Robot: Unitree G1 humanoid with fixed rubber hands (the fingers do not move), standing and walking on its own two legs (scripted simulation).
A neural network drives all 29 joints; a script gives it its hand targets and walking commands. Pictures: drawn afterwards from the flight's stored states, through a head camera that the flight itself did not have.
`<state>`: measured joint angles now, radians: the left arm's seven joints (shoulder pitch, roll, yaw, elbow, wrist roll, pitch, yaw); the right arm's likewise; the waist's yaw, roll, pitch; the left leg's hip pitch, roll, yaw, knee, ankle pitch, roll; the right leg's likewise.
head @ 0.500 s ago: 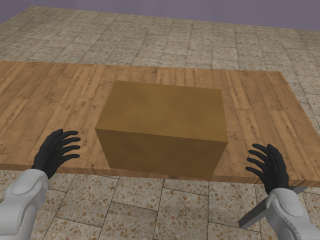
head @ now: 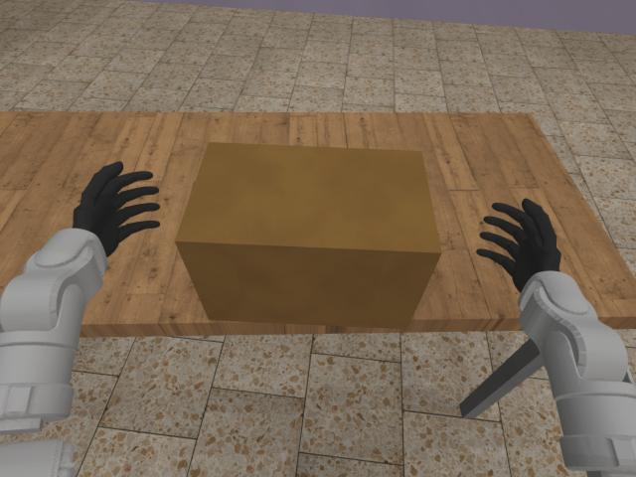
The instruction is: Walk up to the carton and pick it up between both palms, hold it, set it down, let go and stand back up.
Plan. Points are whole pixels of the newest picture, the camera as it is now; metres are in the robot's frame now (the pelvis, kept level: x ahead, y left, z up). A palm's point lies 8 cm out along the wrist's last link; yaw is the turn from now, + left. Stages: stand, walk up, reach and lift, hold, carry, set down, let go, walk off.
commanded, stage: reach and lift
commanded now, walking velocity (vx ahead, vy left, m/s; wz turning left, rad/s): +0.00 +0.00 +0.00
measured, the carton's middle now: (311, 238) +0.42 +0.02 +0.04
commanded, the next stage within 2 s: none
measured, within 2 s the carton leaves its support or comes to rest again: neither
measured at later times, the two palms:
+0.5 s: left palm (110, 180) +0.42 +0.26 +0.15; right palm (524, 221) +0.37 -0.23 +0.12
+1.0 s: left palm (135, 225) +0.42 +0.26 +0.07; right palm (494, 253) +0.38 -0.23 +0.05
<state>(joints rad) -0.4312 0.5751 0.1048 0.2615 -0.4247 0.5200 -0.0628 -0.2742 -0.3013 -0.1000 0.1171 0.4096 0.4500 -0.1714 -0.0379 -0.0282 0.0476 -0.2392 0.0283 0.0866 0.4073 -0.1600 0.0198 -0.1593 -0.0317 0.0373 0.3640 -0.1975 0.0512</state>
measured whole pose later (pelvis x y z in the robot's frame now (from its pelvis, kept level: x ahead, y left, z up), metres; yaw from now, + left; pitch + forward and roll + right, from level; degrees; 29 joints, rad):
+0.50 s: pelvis -0.01 -0.01 +0.00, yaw +1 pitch +5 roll -1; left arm -0.80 0.67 -0.03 0.69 -0.51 0.41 -0.06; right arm -0.62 -0.34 -0.02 0.47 0.46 0.41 -0.15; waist -0.09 -0.04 -0.01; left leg -0.38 0.03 0.05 0.42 -0.13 0.01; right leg -0.30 -0.02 0.01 0.38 -0.18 0.04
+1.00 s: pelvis +0.01 -0.01 +0.00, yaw +3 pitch +9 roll -2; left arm -0.71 0.54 -0.05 0.90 -0.41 0.11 -0.10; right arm -0.51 -0.25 -0.01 0.64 0.37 0.13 -0.17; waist -0.08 -0.02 -0.05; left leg -0.46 0.04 0.01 0.46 -0.16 0.00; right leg -0.35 -0.01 -0.02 0.40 -0.21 0.03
